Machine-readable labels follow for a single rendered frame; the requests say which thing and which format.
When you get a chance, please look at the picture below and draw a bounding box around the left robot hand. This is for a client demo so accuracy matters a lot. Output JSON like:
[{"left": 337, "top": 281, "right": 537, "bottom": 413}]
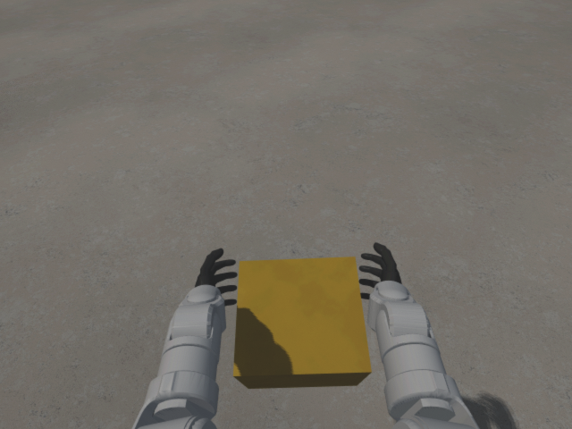
[{"left": 195, "top": 248, "right": 237, "bottom": 306}]

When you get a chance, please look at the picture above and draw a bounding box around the right robot forearm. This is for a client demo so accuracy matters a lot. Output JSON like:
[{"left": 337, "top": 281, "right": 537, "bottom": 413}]
[{"left": 367, "top": 281, "right": 480, "bottom": 429}]

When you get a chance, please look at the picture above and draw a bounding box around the left robot forearm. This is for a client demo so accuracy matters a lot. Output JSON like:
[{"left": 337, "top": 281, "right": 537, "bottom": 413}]
[{"left": 131, "top": 285, "right": 226, "bottom": 429}]

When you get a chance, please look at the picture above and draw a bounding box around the right robot hand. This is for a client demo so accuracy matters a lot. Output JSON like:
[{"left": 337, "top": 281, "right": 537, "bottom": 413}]
[{"left": 359, "top": 242, "right": 402, "bottom": 299}]

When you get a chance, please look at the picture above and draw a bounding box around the carton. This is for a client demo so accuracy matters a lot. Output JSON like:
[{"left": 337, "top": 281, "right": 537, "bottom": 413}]
[{"left": 233, "top": 257, "right": 372, "bottom": 389}]

